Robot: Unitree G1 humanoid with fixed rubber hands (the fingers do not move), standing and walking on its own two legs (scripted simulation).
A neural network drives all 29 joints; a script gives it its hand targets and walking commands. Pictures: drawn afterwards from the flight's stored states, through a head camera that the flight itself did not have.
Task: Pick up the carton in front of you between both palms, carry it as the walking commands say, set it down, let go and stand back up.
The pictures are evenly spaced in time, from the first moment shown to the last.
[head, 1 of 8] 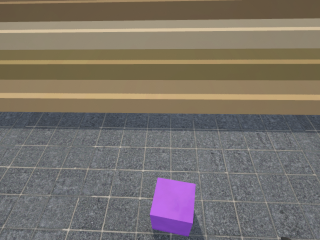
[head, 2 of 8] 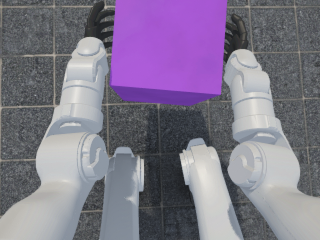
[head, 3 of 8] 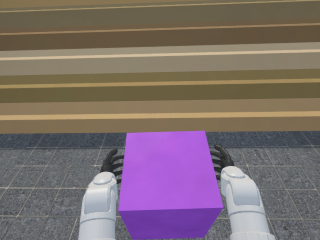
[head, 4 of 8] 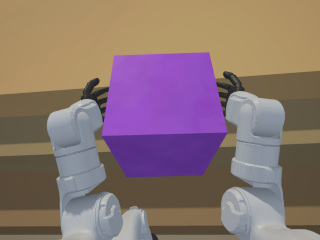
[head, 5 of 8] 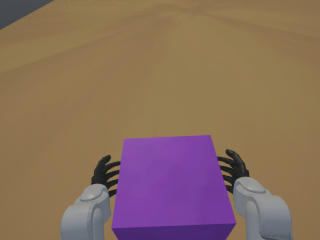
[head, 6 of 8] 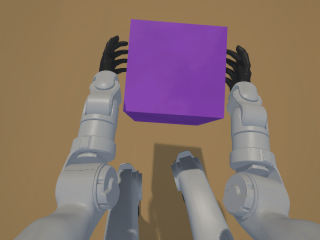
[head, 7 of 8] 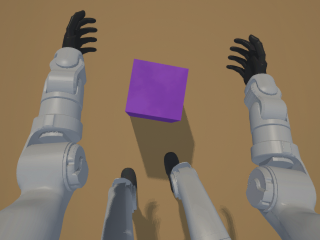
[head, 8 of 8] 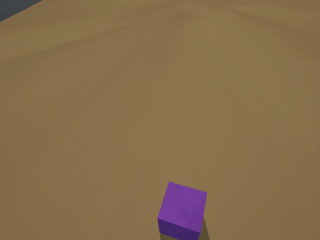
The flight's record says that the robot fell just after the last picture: no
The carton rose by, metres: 1.78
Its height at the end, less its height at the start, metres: +1.03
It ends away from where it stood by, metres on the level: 3.87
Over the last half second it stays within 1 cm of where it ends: yes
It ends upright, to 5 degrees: yes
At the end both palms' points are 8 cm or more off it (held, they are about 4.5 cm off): yes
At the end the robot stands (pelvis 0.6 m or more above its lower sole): yes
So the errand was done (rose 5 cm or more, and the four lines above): yes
